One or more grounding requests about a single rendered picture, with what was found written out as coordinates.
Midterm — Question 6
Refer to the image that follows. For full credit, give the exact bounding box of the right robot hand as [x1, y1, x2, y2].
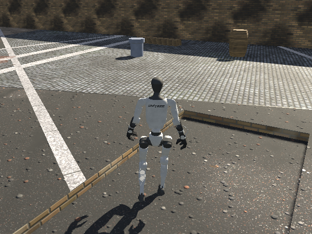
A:
[176, 138, 187, 150]

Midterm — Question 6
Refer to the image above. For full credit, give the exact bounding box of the left robot foot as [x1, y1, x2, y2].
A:
[138, 193, 145, 201]

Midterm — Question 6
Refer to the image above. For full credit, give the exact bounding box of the robot right forearm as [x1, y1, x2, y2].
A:
[175, 118, 186, 139]

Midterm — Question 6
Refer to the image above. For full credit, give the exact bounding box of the robot left forearm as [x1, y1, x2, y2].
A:
[128, 116, 137, 133]

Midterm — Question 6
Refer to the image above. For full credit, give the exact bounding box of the robot right thigh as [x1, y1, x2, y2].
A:
[160, 136, 172, 165]

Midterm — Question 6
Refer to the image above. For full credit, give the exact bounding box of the robot right upper arm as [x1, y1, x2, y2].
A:
[167, 98, 180, 126]

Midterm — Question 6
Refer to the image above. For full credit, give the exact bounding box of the left robot hand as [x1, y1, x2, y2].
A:
[127, 132, 138, 141]

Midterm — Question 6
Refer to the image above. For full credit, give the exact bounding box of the robot left upper arm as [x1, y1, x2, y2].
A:
[132, 97, 147, 124]

